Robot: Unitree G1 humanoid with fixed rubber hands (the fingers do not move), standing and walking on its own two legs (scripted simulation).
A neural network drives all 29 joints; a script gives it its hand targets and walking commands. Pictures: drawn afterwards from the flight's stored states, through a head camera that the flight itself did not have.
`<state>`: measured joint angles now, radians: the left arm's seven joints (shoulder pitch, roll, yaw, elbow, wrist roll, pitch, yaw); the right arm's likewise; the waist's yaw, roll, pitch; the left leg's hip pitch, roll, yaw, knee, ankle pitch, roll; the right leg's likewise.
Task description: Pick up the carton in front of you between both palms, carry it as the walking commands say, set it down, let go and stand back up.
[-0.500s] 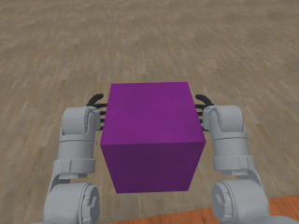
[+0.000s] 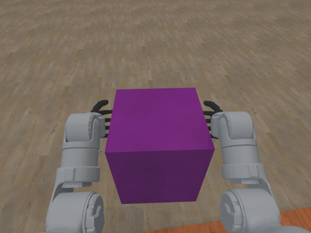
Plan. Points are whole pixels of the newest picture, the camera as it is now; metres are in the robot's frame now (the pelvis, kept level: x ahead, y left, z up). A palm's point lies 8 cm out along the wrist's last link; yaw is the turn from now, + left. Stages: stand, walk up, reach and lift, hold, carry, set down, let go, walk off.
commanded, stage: carry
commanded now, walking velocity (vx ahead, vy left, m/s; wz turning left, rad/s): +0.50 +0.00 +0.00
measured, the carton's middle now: (157, 147) +0.33 +0.00 +0.05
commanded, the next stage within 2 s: none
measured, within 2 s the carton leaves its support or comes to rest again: neither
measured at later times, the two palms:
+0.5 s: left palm (96, 87) +0.51 +0.18 +0.13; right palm (192, 90) +0.50 -0.12 +0.12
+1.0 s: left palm (105, 58) +0.78 +0.21 +0.08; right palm (173, 57) +0.80 -0.09 +0.08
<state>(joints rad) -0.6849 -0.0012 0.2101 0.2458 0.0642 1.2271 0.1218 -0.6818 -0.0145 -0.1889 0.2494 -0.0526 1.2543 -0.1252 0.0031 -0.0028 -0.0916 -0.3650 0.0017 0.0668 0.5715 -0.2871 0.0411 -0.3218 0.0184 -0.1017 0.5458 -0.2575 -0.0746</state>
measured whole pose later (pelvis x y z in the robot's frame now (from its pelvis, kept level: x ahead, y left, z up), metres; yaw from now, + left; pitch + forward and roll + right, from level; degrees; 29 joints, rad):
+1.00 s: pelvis +0.43 +0.03 -0.05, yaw +0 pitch +5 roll -3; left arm -0.68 -0.03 0.20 0.09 0.03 1.17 0.15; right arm -0.65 0.01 -0.25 0.01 -0.07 1.24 -0.12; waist 0.12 0.06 -0.03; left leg -0.61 0.04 0.04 0.47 0.32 0.06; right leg -0.19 0.06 -0.07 0.80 -0.67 -0.05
